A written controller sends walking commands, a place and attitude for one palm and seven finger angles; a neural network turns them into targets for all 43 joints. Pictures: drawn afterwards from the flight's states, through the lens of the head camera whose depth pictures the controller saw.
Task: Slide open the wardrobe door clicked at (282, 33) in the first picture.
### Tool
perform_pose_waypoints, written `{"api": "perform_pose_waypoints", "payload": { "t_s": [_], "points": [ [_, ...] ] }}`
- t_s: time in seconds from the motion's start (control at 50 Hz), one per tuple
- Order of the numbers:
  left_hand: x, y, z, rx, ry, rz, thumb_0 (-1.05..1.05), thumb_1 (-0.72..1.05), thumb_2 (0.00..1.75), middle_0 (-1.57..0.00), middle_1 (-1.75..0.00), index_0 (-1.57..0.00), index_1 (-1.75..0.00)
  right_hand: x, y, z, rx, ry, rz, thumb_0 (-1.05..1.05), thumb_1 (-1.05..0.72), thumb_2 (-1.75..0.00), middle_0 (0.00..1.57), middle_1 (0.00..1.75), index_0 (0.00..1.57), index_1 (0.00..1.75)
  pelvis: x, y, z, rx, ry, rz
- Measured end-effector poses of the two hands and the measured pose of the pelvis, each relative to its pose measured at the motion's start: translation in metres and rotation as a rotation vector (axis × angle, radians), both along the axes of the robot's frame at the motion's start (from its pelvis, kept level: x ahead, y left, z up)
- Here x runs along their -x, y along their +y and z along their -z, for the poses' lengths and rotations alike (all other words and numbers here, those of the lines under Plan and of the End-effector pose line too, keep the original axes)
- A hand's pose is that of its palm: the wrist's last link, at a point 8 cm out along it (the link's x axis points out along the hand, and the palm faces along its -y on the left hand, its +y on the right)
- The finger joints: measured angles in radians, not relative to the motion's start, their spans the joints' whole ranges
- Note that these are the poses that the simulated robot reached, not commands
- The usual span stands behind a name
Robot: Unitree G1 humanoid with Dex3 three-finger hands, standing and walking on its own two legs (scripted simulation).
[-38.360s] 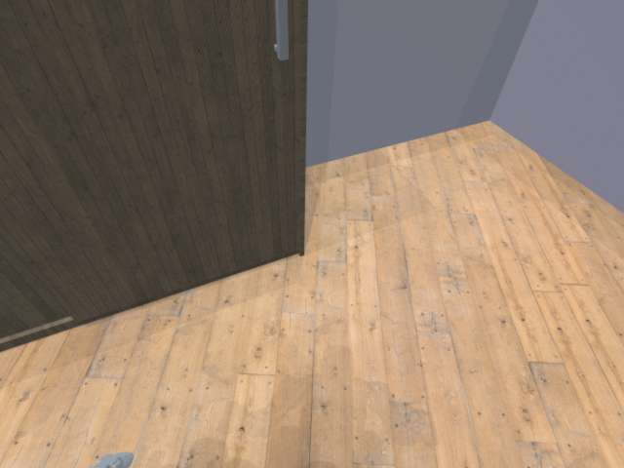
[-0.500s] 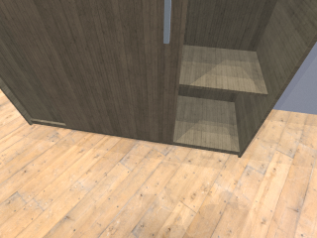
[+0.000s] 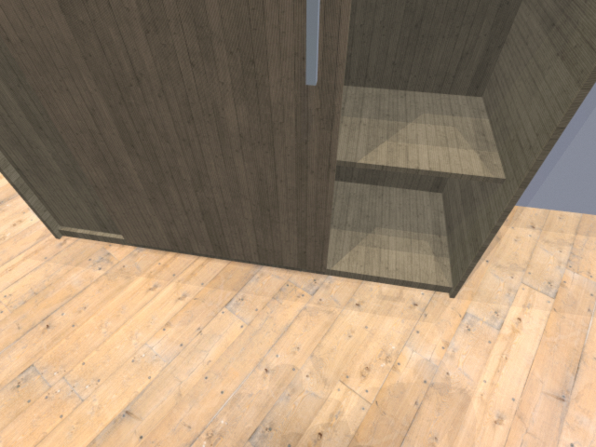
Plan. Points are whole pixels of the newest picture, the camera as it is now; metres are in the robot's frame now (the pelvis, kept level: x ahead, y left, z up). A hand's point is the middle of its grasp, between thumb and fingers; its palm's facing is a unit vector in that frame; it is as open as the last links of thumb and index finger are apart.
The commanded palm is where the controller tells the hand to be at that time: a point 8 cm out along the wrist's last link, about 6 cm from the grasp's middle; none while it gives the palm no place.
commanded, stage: stand and wait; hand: right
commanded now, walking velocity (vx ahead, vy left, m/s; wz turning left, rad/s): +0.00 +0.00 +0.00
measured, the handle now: (314, 12) +0.82 +0.02 +0.21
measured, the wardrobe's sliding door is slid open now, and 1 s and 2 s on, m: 0.48 0.48 0.48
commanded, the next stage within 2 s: none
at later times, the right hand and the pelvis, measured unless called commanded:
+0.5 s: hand out of the picture +0.02 -0.19 -0.18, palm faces -0.01 +0.98 -0.21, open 7.4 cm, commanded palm none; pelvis +0.00 +0.00 +0.00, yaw +0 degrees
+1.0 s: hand out of the picture +0.05 -0.20 -0.17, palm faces +0.00 +0.97 -0.25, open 7.4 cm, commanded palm none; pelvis +0.01 +0.01 +0.00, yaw -1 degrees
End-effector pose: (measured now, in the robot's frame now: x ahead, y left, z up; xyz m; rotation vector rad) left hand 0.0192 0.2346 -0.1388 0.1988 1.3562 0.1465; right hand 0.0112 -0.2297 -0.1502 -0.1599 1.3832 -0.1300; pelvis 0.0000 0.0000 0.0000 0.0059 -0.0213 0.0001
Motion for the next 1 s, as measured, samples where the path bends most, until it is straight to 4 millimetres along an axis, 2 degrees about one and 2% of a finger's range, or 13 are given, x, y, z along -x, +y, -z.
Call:
{"api": "perform_pose_waypoints", "payload": {
  "t_s": [0.64, 1.0],
  "points": [
    [-0.013, 0.019, -0.006, -0.031, -0.008, 0.017, 0.01, 0.91, 0.9, -0.2, -0.3, -0.2, -0.3, -0.009, -0.009, -0.004, 0.026, -0.005, -0.008, 0.0, -0.91, -0.89, 0.2, 0.3, 0.2, 0.3, -0.002, 0.005, -0.002, 0.001, 0.001, 0.005],
    [-0.043, 0.04, -0.014, -0.068, -0.059, 0.047, 0.01, 0.91, 0.9, -0.2, -0.3, -0.2, -0.3, -0.033, -0.022, -0.011, 0.064, -0.06, -0.016, 0.0, -0.91, -0.89, 0.2, 0.3, 0.2, 0.3, -0.007, 0.01, -0.003, 0.001, 0.005, 0.014]
  ]
}}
